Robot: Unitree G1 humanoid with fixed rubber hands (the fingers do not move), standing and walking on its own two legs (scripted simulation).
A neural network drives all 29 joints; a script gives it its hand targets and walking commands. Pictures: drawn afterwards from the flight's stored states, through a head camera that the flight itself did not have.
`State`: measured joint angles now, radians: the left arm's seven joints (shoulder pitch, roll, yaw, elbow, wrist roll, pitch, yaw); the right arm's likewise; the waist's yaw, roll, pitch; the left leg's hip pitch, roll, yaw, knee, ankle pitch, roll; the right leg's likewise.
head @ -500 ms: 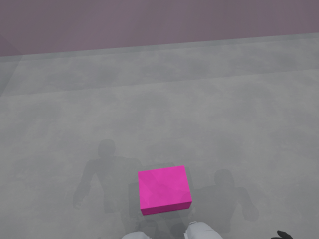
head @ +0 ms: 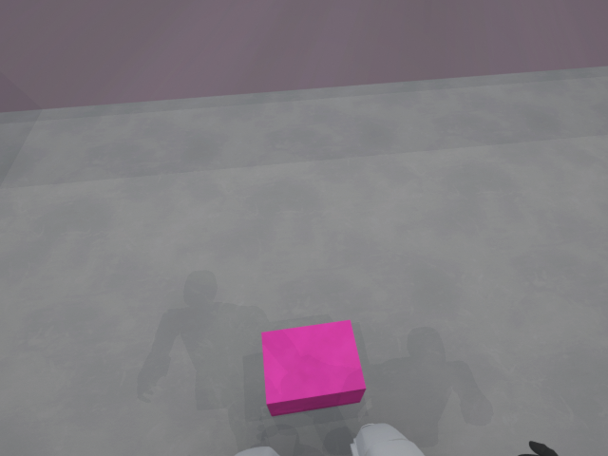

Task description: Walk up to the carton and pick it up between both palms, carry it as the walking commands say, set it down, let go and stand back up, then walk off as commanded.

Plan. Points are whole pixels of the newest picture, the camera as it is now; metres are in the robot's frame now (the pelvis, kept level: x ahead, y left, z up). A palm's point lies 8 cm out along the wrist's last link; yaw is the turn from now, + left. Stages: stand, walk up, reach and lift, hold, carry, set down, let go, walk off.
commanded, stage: walk up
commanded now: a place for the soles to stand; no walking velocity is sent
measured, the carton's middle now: (311, 367) +0.42 -0.01 -0.66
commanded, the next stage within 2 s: none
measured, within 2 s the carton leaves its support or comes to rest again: neither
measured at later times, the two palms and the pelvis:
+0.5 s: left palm out of the picture +0.06 +0.31 -0.10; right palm out of the picture +0.06 -0.32 -0.11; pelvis +0.00 -0.01 +0.00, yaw +0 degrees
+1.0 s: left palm out of the picture +0.07 +0.32 -0.11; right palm out of the picture +0.06 -0.31 -0.11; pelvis +0.00 +0.00 +0.00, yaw +0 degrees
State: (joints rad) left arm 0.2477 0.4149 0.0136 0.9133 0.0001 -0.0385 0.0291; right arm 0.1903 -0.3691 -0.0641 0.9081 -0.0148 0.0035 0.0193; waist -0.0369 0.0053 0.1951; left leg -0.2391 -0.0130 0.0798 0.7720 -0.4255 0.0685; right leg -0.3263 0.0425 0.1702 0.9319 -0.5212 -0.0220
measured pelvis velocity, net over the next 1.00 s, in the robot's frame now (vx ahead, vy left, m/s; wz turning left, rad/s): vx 0.00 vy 0.00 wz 0.00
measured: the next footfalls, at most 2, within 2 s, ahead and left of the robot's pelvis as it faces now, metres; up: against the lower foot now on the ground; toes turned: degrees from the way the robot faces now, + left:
left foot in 0.62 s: +0.10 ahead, +0.10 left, +0.00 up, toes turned +3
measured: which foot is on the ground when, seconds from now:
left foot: down 0.00-0.52, up 0.54-0.60, down 0.62-1.00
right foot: down 0.00-1.00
